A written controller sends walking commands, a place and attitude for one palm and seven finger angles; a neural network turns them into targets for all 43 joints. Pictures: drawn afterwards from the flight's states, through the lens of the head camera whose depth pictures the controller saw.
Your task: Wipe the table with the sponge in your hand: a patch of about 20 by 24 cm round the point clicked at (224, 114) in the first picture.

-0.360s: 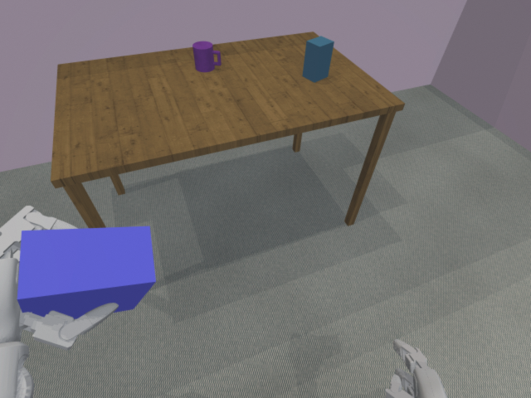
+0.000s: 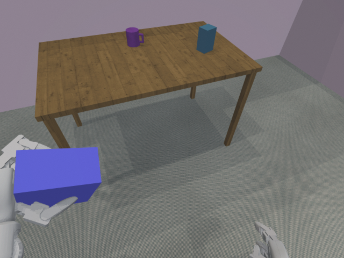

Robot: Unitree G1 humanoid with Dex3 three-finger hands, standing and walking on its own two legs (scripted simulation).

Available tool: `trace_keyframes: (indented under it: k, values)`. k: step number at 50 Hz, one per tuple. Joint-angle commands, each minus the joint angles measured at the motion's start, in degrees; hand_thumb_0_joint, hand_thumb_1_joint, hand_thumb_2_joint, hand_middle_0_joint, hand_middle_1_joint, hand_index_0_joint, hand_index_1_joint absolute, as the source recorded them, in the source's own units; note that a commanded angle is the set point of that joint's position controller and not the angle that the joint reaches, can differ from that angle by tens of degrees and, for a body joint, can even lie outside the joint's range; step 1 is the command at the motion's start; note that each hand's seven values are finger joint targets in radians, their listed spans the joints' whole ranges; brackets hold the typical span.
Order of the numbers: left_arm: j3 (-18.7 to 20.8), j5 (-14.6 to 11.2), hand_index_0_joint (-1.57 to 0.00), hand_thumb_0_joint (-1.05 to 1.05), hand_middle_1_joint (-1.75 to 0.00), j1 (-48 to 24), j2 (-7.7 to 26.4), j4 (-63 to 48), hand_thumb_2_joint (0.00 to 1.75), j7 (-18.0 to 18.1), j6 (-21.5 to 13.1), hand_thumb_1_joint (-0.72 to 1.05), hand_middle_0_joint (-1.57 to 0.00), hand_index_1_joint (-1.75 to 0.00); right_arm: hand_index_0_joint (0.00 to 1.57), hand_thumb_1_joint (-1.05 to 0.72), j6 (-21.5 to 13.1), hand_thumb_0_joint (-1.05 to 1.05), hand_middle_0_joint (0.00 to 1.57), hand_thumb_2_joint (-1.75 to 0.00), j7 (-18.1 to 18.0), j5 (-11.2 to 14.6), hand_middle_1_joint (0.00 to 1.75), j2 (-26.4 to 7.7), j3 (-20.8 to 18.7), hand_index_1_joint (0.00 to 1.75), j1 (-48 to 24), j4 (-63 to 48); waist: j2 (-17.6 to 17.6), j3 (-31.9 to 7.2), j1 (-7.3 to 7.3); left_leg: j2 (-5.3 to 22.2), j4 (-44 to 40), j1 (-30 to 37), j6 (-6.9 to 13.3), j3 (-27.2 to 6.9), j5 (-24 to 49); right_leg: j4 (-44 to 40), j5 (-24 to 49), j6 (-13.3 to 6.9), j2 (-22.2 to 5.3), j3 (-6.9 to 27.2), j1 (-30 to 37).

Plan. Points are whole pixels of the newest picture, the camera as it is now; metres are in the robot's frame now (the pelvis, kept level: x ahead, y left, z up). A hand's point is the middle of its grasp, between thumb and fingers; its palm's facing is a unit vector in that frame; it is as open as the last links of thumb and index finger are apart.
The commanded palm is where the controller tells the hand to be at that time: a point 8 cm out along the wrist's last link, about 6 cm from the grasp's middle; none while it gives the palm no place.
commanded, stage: look at it before walking up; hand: left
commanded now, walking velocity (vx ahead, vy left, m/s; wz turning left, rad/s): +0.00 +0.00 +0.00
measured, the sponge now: (69, 179) +0.23 +0.21 +0.13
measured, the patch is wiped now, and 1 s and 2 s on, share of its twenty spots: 0.00 0.00 0.00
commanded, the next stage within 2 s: walk to a spot facing it in 0.04 s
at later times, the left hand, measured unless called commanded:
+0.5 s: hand (84, 159) +0.26 +0.19 +0.15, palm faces +0.35 -0.85 -0.40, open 10.7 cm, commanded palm +0.21 +0.23 +0.18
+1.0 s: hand (138, 104) +0.41 +0.11 +0.16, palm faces +0.09 -0.91 -0.41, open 10.6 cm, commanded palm +0.37 +0.16 +0.18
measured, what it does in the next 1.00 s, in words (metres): walks ahead, turning right: left foot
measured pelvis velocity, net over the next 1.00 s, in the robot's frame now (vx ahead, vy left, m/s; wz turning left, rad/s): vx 0.12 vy -0.04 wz -0.36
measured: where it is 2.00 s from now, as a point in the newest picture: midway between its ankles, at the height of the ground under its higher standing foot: outside the picture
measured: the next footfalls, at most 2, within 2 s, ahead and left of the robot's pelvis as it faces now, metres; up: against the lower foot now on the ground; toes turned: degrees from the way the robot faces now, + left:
left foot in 0.84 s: +0.17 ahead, +0.09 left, +0.00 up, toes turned -8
right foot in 1.16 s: +0.20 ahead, -0.21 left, +0.00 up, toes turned -28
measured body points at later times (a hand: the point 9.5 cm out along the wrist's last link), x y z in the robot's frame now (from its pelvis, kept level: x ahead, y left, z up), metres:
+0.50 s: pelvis +0.02 -0.03 -0.02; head +0.01 -0.04 +0.43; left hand +0.23 +0.23 +0.17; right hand +0.16 -0.26 -0.11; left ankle +0.04 +0.11 -0.73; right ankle +0.03 -0.11 -0.74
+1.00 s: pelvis +0.12 -0.04 +0.00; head +0.14 -0.04 +0.45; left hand +0.40 +0.16 +0.18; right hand +0.19 -0.31 -0.09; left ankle +0.13 +0.09 -0.74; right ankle +0.07 -0.13 -0.67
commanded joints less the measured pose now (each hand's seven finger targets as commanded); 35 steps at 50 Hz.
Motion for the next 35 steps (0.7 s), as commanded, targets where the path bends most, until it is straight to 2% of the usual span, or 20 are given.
trace_keyframes:
  k: [1, 7, 9, 10, 12, 14, 16, 17, 19, 21, 22, 23, 24, 25, 26, 27, 28, 30, 32, 35]
  values:
    - [6.74, -0.58, -1.20, 0.00, -1.60, -5.33, 9.70, -14.19, 1.30, 1.54, -4.57, 0.10, -1.20, -1.60, 0.20, -0.90, -3.07, 0.00, 0.20, -0.90, -0.67, 0.31, 0.30, -6.53, -2.43, 0.30, -5.44, -8.87, 2.80, -6.09, -0.12, 3.58, -8.11, -2.31, 0.79, -2.78, -3.78, -3.88, -3.40, -0.54, -2.71, 2.78, 5.19]
    - [6.63, -0.63, -1.20, 0.00, -1.60, -4.82, 9.51, -14.95, 1.30, 1.39, -4.52, 0.10, -1.20, -1.60, 0.20, -0.90, -3.35, 0.00, 0.20, -0.90, -0.64, 0.36, 0.30, -6.68, -2.49, 0.30, -5.50, -8.90, 3.47, -6.46, -0.14, 3.65, -7.96, -2.44, 0.49, -2.64, -2.03, -3.06, -1.10, -0.36, -2.43, 2.26, 5.67]
    - [6.90, -0.59, -1.20, 0.00, -1.60, -4.71, 9.64, -14.68, 1.30, 1.54, -4.81, 0.10, -1.20, -1.60, 0.20, -0.90, -3.27, 0.00, 0.20, -0.90, -0.61, 0.25, 0.30, -6.62, -2.55, 0.30, -5.47, -8.61, 3.14, -6.87, -0.12, 4.88, -7.62, -1.23, 0.81, -2.25, -5.66, -2.07, -3.23, -0.91, -2.44, 3.55, 3.83]
    - [6.45, -0.58, -1.20, 0.00, -1.60, -5.42, 9.32, -15.30, 1.30, 1.49, -4.79, 0.10, -1.20, -1.60, 0.20, -0.90, -3.15, 0.00, 0.20, -0.90, -0.56, 0.23, 0.30, -6.79, -2.77, 0.30, -5.68, -8.88, 3.42, -6.61, -0.20, 5.51, -7.53, -0.90, 1.17, -2.30, -10.12, -1.34, -6.33, -1.31, -2.29, 4.18, 1.90]
    - [6.53, -0.44, -1.20, 0.00, -1.60, -6.86, 9.16, -15.47, 1.30, 1.55, -4.47, 0.10, -1.20, -1.60, 0.20, -0.90, -2.83, 0.00, 0.20, -0.90, -0.70, 0.02, 0.30, -7.41, -3.07, 0.30, -5.87, -9.26, 5.68, -4.43, -0.32, 7.60, -9.71, -1.91, 2.07, -4.43, -21.38, 0.81, -14.27, -1.73, -1.10, 3.92, -2.65]
    - [5.92, -0.04, -1.20, 0.00, -1.60, -8.13, 8.16, -14.58, 1.30, 1.65, -4.42, 0.10, -1.20, -1.60, 0.20, -0.90, -2.73, 0.00, 0.20, -0.90, -0.89, 0.00, 0.30, -7.43, -2.90, 0.30, -5.90, -9.25, 9.28, -2.13, -0.41, 11.56, -13.75, -4.90, 3.92, -8.73, -29.72, 7.04, -16.53, -1.36, 1.06, 1.28, -4.31]
    - [6.09, -0.07, -1.20, 0.00, -1.60, -8.75, 8.36, -13.94, 1.30, 1.57, -4.49, 0.10, -1.20, -1.60, 0.20, -0.90, -2.96, 0.00, 0.20, -0.90, -0.92, 0.05, 0.30, -7.20, -3.13, 0.30, -5.66, -9.09, 11.96, -2.24, -0.26, 15.96, -15.25, -5.32, 6.26, -11.67, -29.89, 14.73, -15.31, -0.86, 1.60, -2.39, -4.26]
    - [6.77, 0.03, -1.20, 0.00, -1.60, -9.70, 9.28, -13.89, 1.30, 1.49, -4.58, 0.10, -1.20, -1.60, 0.20, -0.90, -3.13, 0.00, 0.20, -0.90, -0.85, -0.11, 0.30, -7.26, -3.38, 0.30, -5.37, -8.98, 11.19, -2.58, -0.29, 16.78, -14.45, -4.15, 6.65, -11.79, -27.66, 15.56, -15.78, -0.82, 1.38, -2.68, -4.93]
    - [5.15, 0.11, -1.20, 0.00, -1.60, -9.03, 7.87, -13.45, 1.30, 0.96, -4.64, 0.10, -1.20, -1.60, 0.20, -0.90, -3.45, 0.00, 0.20, -0.90, -0.42, -0.34, 0.30, -7.07, -3.44, 0.30, -4.75, -8.59, 10.99, -3.43, -0.07, 16.40, -10.49, -2.54, 6.10, -6.95, -20.61, 12.99, -15.51, -0.71, 0.82, -4.11, -3.32]
    - [4.75, 0.27, -1.20, 0.00, -1.60, -10.25, 8.08, -13.62, 1.30, 0.68, -4.69, 0.10, -1.20, -1.60, 0.20, -0.90, -3.67, 0.00, 0.20, -0.90, 0.14, -0.41, 0.30, -7.11, -3.26, 0.30, -4.98, -8.49, 10.19, -3.49, 0.45, 14.54, -4.08, -4.45, 4.15, -1.88, -16.27, 7.21, -13.30, -1.49, 0.23, -3.60, 0.69]
    - [4.61, 0.54, -1.20, 0.00, -1.60, -11.58, 8.20, -13.74, 1.30, 0.58, -4.82, 0.10, -1.20, -1.60, 0.20, -0.90, -3.68, 0.00, 0.20, -0.90, 0.39, -0.25, 0.30, -6.91, -3.34, 0.30, -5.08, -8.50, 5.98, -3.52, 0.57, 11.45, 3.33, -6.10, 2.50, 1.61, -16.78, 2.39, -12.99, -3.70, -2.03, 1.95, 1.30]
    - [4.94, 0.65, -1.20, 0.00, -1.60, -12.23, 9.54, -13.19, 1.30, 0.72, -4.82, 0.10, -1.20, -1.60, 0.20, -0.90, -3.46, 0.00, 0.20, -0.90, 0.57, -0.21, 0.30, -5.97, -3.20, 0.30, -5.20, -8.80, -6.22, -2.85, 0.57, 6.33, 14.71, -12.57, 0.24, 6.06, -19.04, -3.63, -14.63, -7.60, -9.36, 16.54, 3.42]
    - [6.45, 0.20, -1.20, 0.00, -1.60, -11.17, 11.42, -11.51, 1.30, 1.15, -4.19, 0.10, -1.20, -1.60, 0.20, -0.90, -3.54, 0.00, 0.20, -0.90, 0.75, 0.14, 0.30, -5.62, -3.36, 0.30, -6.43, -9.53, -18.78, -1.84, 1.88, 0.22, 28.47, -20.84, -1.86, 6.67, -22.59, -11.07, -13.57, -12.50, -18.19, 35.67, 5.44]
    - [6.00, -0.23, -1.20, 0.00, -1.60, -12.67, 10.95, -12.80, 1.30, 1.36, -4.61, 0.10, -1.20, -1.60, 0.20, -0.90, -3.70, 0.00, 0.20, -0.90, 1.13, 0.07, 0.30, -6.29, -3.70, 0.30, -7.16, -9.12, -15.11, -0.92, 1.20, 1.96, 36.25, -23.62, -2.27, 0.24, -19.43, -13.59, -13.47, -14.76, -20.27, 38.64, 6.19]
    - [7.07, -0.21, -1.20, 0.00, -1.60, -10.57, 11.45, -12.57, 1.30, 1.30, -5.30, 0.10, -1.20, -1.60, 0.20, -0.90, -3.48, 0.00, 0.20, -0.90, 1.13, -0.09, 0.30, -6.15, -3.34, 0.30, -6.23, -8.85, -9.30, -0.30, 0.60, 3.74, 38.25, -23.86, -2.68, -2.06, -15.99, -12.98, -11.63, -15.19, -18.92, 36.52, 6.04]
    - [8.70, -0.09, -1.20, 0.00, -1.60, -8.79, 12.50, -12.72, 1.30, 1.19, -5.91, 0.10, -1.20, -1.60, 0.20, -0.90, -2.59, 0.00, 0.20, -0.90, 1.31, -0.30, 0.30, -5.90, -2.85, 0.30, -6.56, -8.35, -5.04, -1.97, 0.45, 4.08, 38.83, -25.08, -3.06, -1.98, -15.35, -10.29, -5.87, -15.36, -17.90, 33.53, 8.30]
    - [8.67, -0.38, -1.20, 0.00, -1.60, -7.19, 12.82, -13.90, 1.30, 1.08, -6.67, 0.10, -1.20, -1.60, 0.20, -0.90, -1.69, 0.00, 0.20, -0.90, 1.23, -0.26, 0.30, -5.41, -2.38, 0.30, -5.90, -8.00, -4.54, -2.60, 0.21, 4.30, 38.09, -23.97, -3.26, -1.54, -12.71, -8.96, 2.55, -14.25, -16.03, 27.33, 9.13]
    - [10.49, -0.70, -1.20, 0.00, -1.60, -5.23, 13.59, -15.01, 1.30, 1.08, -7.83, 0.10, -1.20, -1.60, 0.20, -0.90, -0.65, 0.00, 0.20, -0.90, 1.21, -0.32, 0.30, -5.05, -2.32, 0.30, -6.26, -7.80, -3.60, -6.03, 0.33, 4.11, 32.17, -20.91, -3.29, 0.37, -10.82, -6.61, 13.96, -13.21, -13.64, 20.14, 11.09]
    - [11.18, -0.94, -1.20, 0.00, -1.60, -3.97, 13.25, -15.44, 1.30, 1.04, -8.23, 0.10, -1.20, -1.60, 0.20, -0.90, -0.28, 0.00, 0.20, -0.90, 1.20, -0.31, 0.30, -4.69, -2.57, 0.30, -7.07, -8.51, -4.50, -7.59, 0.30, 4.19, 24.14, -16.59, -3.13, 2.09, -9.91, -5.78, 14.89, -12.60, -12.10, 16.93, 9.99]
    - [10.81, -1.38, -1.20, 0.00, -1.60, -2.24, 12.57, -16.09, 1.30, 1.35, -8.10, 0.10, -1.20, -1.60, 0.20, -0.90, -0.72, 0.00, 0.20, -0.90, 1.31, 0.02, 0.30, -4.65, -2.77, 0.30, -6.55, -9.39, -5.69, -9.15, 1.26, 2.77, 14.28, -11.95, -2.30, 4.88, -8.92, -5.37, 13.35, -13.17, -11.68, 17.91, 10.05]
